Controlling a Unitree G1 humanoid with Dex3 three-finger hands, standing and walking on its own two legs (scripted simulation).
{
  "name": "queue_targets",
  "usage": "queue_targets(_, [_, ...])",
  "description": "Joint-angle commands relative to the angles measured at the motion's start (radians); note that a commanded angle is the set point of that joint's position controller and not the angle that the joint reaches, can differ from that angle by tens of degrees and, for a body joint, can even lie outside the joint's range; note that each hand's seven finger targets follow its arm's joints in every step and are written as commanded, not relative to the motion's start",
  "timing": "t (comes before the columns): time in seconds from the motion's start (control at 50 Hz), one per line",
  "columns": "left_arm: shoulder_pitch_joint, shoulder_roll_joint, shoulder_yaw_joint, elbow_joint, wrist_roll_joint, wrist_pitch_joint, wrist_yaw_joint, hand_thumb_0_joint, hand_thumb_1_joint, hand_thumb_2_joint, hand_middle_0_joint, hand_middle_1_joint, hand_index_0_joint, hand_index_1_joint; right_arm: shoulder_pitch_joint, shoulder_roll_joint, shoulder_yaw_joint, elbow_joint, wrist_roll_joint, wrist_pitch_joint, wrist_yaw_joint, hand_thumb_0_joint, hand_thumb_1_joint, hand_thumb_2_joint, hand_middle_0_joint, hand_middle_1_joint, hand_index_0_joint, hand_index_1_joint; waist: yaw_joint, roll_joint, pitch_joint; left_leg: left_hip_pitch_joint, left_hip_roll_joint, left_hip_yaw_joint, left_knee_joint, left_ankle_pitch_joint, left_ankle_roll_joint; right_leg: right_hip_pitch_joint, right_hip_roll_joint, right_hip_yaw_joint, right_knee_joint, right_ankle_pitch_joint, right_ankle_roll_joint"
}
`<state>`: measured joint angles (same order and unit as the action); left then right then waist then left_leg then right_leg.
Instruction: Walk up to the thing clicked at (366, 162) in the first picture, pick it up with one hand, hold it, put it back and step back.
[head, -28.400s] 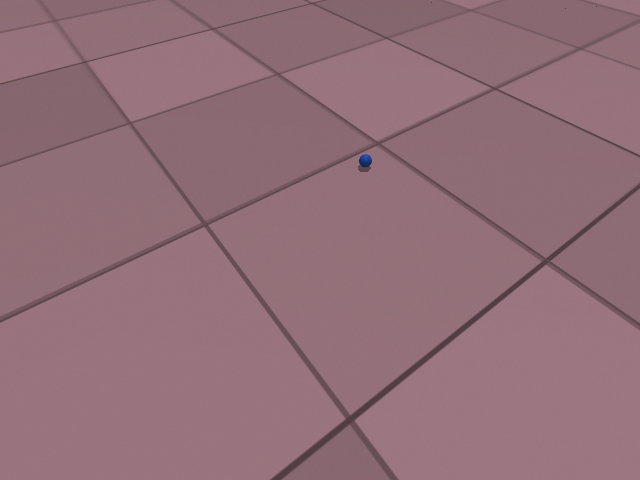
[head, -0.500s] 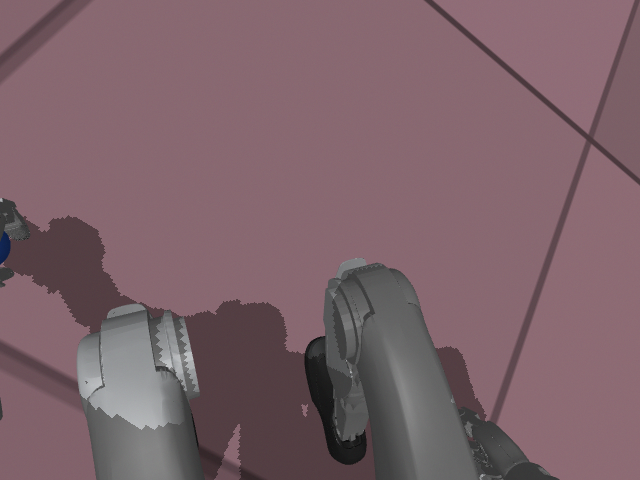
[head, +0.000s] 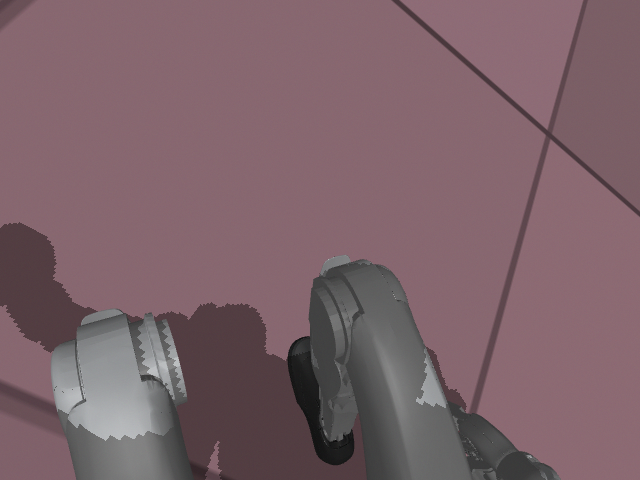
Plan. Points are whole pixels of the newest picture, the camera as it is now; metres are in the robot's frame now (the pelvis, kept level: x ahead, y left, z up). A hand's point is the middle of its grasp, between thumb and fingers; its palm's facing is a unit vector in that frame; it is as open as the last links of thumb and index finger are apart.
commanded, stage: rest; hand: left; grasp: from above
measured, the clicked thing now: out of the picture +0.40 +0.36 -0.24
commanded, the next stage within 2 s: open in 0.46 s
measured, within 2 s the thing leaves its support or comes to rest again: rests again in 0.04 s
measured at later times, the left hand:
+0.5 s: hand out of the picture +0.39 +0.34 -0.24, palm faces -0.44 -0.18 -0.88, open 6.9 cm
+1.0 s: hand out of the picture +0.39 +0.34 -0.24, palm faces -0.45 -0.17 -0.88, open 11.9 cm
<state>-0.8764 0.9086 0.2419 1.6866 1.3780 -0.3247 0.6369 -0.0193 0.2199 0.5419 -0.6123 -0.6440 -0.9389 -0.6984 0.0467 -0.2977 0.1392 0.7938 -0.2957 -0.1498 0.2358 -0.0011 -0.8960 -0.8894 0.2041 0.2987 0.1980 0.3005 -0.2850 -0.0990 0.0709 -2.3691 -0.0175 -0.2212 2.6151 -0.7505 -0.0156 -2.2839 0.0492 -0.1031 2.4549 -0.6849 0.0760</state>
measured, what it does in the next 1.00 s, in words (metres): stands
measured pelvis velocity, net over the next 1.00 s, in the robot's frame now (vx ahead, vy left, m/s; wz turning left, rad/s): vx -0.01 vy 0.01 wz -0.03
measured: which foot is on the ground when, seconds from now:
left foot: down 0.00-1.00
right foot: down 0.00-1.00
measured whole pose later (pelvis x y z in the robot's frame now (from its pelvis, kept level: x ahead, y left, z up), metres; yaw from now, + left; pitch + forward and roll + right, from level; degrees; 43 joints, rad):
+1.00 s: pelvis -0.01 +0.01 +0.00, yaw -2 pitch +26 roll -15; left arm -0.92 0.97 0.18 1.77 1.35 -0.31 0.69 0.00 -0.19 0.75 -0.34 -0.82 -0.37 -0.80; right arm 0.03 -0.33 0.23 0.76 -0.32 -0.24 0.30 0.00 -0.89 -0.89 0.20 0.30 0.20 0.30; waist -0.32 -0.12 0.12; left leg -2.35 -0.02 -0.25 2.62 -0.75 0.00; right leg -2.24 0.06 -0.14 2.42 -0.67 0.08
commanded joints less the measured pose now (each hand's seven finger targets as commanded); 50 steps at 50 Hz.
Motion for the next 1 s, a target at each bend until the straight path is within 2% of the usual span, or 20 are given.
queue_targets(0.0, [-0.263, 0.247, -0.015, -0.122, -0.030, -0.001, 0.059, 0.000, 0.637, 0.713, -0.921, -0.767, -0.964, -0.722, 0.156, -0.307, -0.073, -0.009, -0.001, -0.020, 0.000, 0.000, -0.896, -0.896, 0.201, 0.300, 0.200, 0.300, -0.015, 0.477, -0.640, 0.510, 0.018, 0.123, -0.302, 0.249, 0.024, 0.301, 0.027, -0.146, -0.182, 0.252, -0.081])
queue_targets(0.02, [-0.241, 0.285, 0.013, -0.092, -0.027, 0.004, 0.064, 0.000, 0.635, 0.699, -0.911, -0.780, -0.959, -0.729, 0.162, -0.311, -0.070, -0.009, -0.001, -0.024, 0.001, 0.000, -0.897, -0.896, 0.201, 0.300, 0.200, 0.300, -0.013, 0.461, -0.641, 0.513, 0.019, 0.122, -0.291, 0.249, 0.023, 0.305, 0.028, -0.144, -0.172, 0.258, -0.085])
queue_targets(0.04, [-0.247, 0.280, 0.005, -0.095, -0.017, 0.006, 0.064, 0.000, 0.635, 0.717, -0.913, -0.778, -0.959, -0.729, 0.164, -0.322, -0.072, -0.016, 0.000, -0.026, 0.004, 0.000, -0.895, -0.895, 0.201, 0.300, 0.200, 0.300, -0.017, 0.465, -0.637, 0.524, 0.017, 0.124, -0.296, 0.259, 0.021, 0.294, 0.025, -0.150, -0.168, 0.263, -0.081])
queue_targets(0.08, [-0.213, 0.298, 0.035, -0.087, -0.025, 0.011, 0.080, 0.000, 0.636, 0.697, -0.926, -0.746, -0.967, -0.703, 0.158, -0.321, -0.068, -0.012, -0.006, -0.024, 0.007, 0.000, -0.896, -0.896, 0.201, 0.300, 0.200, 0.300, -0.003, 0.476, -0.636, 0.518, 0.019, 0.112, -0.313, 0.261, 0.018, 0.299, 0.026, -0.156, -0.167, 0.258, -0.082])
queue_targets(0.1, [-0.246, 0.296, 0.012, -0.088, -0.010, 0.015, 0.078, 0.000, 0.625, 0.715, -0.919, -0.755, -0.959, -0.713, 0.161, -0.314, -0.062, -0.015, -0.004, -0.029, 0.011, 0.000, -0.896, -0.896, 0.201, 0.300, 0.200, 0.300, -0.019, 0.484, -0.629, 0.526, 0.022, 0.119, -0.295, 0.261, 0.018, 0.296, 0.028, -0.151, -0.161, 0.265, -0.083])
queue_targets(0.2, [-0.257, 0.276, -0.006, -0.080, -0.031, 0.022, 0.088, 0.000, 0.579, 0.706, -0.881, -0.751, -0.920, -0.709, 0.142, -0.329, -0.056, -0.020, -0.009, -0.045, 0.021, 0.000, -0.896, -0.896, 0.201, 0.300, 0.201, 0.300, -0.029, 0.486, -0.612, 0.503, 0.021, 0.109, -0.303, 0.239, 0.021, 0.295, 0.029, -0.157, -0.172, 0.248, -0.081])
queue_targets(0.24, [-0.269, 0.255, -0.045, -0.062, -0.024, 0.029, 0.080, 0.000, 0.578, 0.685, -0.881, -0.746, -0.922, -0.702, 0.138, -0.326, -0.045, -0.028, -0.009, -0.056, 0.027, 0.000, -0.898, -0.897, 0.201, 0.300, 0.200, 0.300, -0.040, 0.473, -0.596, 0.497, 0.024, 0.109, -0.290, 0.234, 0.023, 0.291, 0.029, -0.154, -0.172, 0.248, -0.082])
queue_targets(0.26, [-0.261, 0.313, 0.011, -0.064, -0.034, 0.024, 0.091, 0.000, 0.573, 0.697, -0.883, -0.745, -0.921, -0.704, 0.154, -0.338, -0.047, -0.016, -0.012, -0.054, 0.025, 0.000, -0.897, -0.897, 0.200, 0.300, 0.200, 0.300, -0.038, 0.464, -0.611, 0.494, 0.024, 0.103, -0.298, 0.239, 0.024, 0.312, 0.031, -0.160, -0.179, 0.255, -0.080])
queue_targets(0.34, [-0.234, 0.299, 0.003, -0.043, -0.031, 0.026, 0.089, 0.000, 0.579, 0.694, -0.895, -0.731, -0.930, -0.694, 0.152, -0.330, -0.039, -0.021, -0.015, -0.057, 0.032, 0.000, -0.897, -0.898, 0.201, 0.300, 0.200, 0.300, -0.034, 0.464, -0.610, 0.493, 0.025, 0.103, -0.295, 0.242, 0.021, 0.326, 0.033, -0.157, -0.176, 0.257, -0.083])
queue_targets(0.38, [-0.276, 0.252, -0.052, -0.042, -0.033, 0.026, 0.078, 0.000, 0.570, 0.687, -0.883, -0.747, -0.922, -0.706, 0.130, -0.333, -0.035, -0.037, -0.012, -0.067, 0.037, 0.000, -0.900, -0.899, 0.200, 0.300, 0.200, 0.300, -0.054, 0.459, -0.591, 0.501, 0.028, 0.102, -0.281, 0.238, 0.022, 0.311, 0.032, -0.155, -0.174, 0.260, -0.083])
queue_targets(0.4, [-0.270, 0.287, -0.023, -0.025, -0.037, 0.025, 0.082, 0.000, 0.575, 0.696, -0.889, -0.744, -0.927, -0.705, 0.141, -0.344, -0.036, -0.024, -0.011, -0.069, 0.037, 0.000, -0.900, -0.898, 0.200, 0.300, 0.200, 0.300, -0.059, 0.455, -0.578, 0.495, 0.027, 0.095, -0.289, 0.232, 0.023, 0.303, 0.029, -0.166, -0.173, 0.256, -0.079])
queue_targets(0.48, [-0.220, 0.290, -0.019, -0.005, -0.034, 0.022, 0.091, 0.000, 0.602, 0.699, -0.915, -0.725, -0.948, -0.690, 0.141, -0.336, -0.023, -0.024, -0.017, -0.069, 0.037, 0.000, -0.897, -0.898, 0.200, 0.300, 0.200, 0.300, -0.040, 0.451, -0.578, 0.495, 0.026, 0.093, -0.304, 0.236, 0.020, 0.324, 0.035, -0.164, -0.185, 0.250, -0.081])
queue_targets(0.52, [-0.257, 0.252, -0.067, -0.006, -0.031, 0.018, 0.085, 0.000, 0.572, 0.688, -0.892, -0.732, -0.926, -0.695, 0.126, -0.343, -0.024, -0.040, -0.018, -0.075, 0.040, 0.000, -0.900, -0.899, 0.200, 0.300, 0.200, 0.300, -0.058, 0.464, -0.566, 0.495, 0.029, 0.093, -0.298, 0.226, 0.020, 0.319, 0.037, -0.159, -0.187, 0.248, -0.084])
queue_targets(0.54, [-0.249, 0.286, -0.036, 0.018, -0.038, 0.020, 0.090, 0.000, 0.575, 0.680, -0.887, -0.743, -0.926, -0.702, 0.135, -0.347, -0.018, -0.031, -0.020, -0.077, 0.041, 0.000, -0.901, -0.899, 0.200, 0.300, 0.200, 0.300, -0.061, 0.436, -0.554, 0.480, 0.028, 0.091, -0.290, 0.220, 0.023, 0.318, 0.034, -0.166, -0.187, 0.249, -0.080])
queue_targets(0.64, [-0.243, 0.292, -0.040, 0.001, -0.039, 0.016, 0.094, 0.000, 0.175, 0.588, -0.496, -0.729, -0.537, -0.685, 0.139, -0.348, -0.008, -0.029, -0.022, -0.081, 0.045, 0.000, -0.890, -0.895, 0.201, 0.301, 0.201, 0.301, -0.060, 0.465, -0.576, 0.513, 0.032, 0.080, -0.301, 0.251, 0.019, 0.339, 0.035, -0.169, -0.183, 0.270, -0.079])
queue_targets(0.7, [-0.261, 0.290, -0.055, -0.007, -0.043, 0.017, 0.092, 0.000, -0.065, 0.649, -0.415, -0.759, -0.446, -0.727, 0.128, -0.357, -0.010, -0.035, -0.019, -0.087, 0.048, 0.000, -0.891, -0.896, 0.201, 0.301, 0.201, 0.301, -0.064, 0.445, -0.549, 0.477, 0.031, 0.086, -0.295, 0.212, 0.022, 0.336, 0.037, -0.163, -0.200, 0.243, -0.083])
queue_targets(0.72, [-0.270, 0.280, -0.063, -0.012, -0.049, 0.016, 0.094, 0.000, -0.102, 0.671, -0.396, -0.762, -0.423, -0.735, 0.121, -0.360, -0.013, -0.035, -0.015, -0.091, 0.046, 0.000, -0.889, -0.896, 0.202, 0.301, 0.201, 0.301, -0.059, 0.451, -0.549, 0.484, 0.030, 0.085, -0.302, 0.201, 0.020, 0.325, 0.035, -0.160, -0.195, 0.230, -0.086])
queue_targets(0.74, [-0.262, 0.309, -0.042, -0.016, -0.049, 0.014, 0.100, 0.000, -0.135, 0.698, -0.379, -0.771, -0.400, -0.749, 0.128, -0.363, -0.011, -0.028, -0.019, -0.089, 0.045, 0.000, -0.890, -0.896, 0.202, 0.301, 0.201, 0.301, -0.054, 0.464, -0.560, 0.489, 0.031, 0.081, -0.313, 0.209, 0.019, 0.328, 0.037, -0.167, -0.198, 0.231, -0.084])
queue_targets(0.76, [-0.259, 0.292, -0.062, -0.008, -0.046, 0.016, 0.096, 0.000, -0.166, 0.728, -0.363, -0.778, -0.378, -0.762, 0.112, -0.360, -0.011, -0.035, -0.017, -0.092, 0.046, 0.000, -0.889, -0.897, 0.202, 0.301, 0.201, 0.301, -0.053, 0.457, -0.553, 0.484, 0.032, 0.080, -0.304, 0.196, 0.018, 0.323, 0.037, -0.162, -0.194, 0.223, -0.088])
queue_targets(0.98, [-0.261, 0.306, -0.048, -0.017, -0.051, 0.011, 0.089, 0.000, -0.398, 0.877, -0.164, -0.939, -0.177, -0.925, 0.131, -0.363, 0.000, -0.034, -0.018, -0.097, 0.056, 0.000, -0.888, -0.896, 0.202, 0.301, 0.202, 0.301, -0.064, 0.476, -0.555, 0.507, 0.033, 0.074, -0.305, 0.241, 0.016, 0.341, 0.034, -0.170, -0.195, 0.270, -0.082])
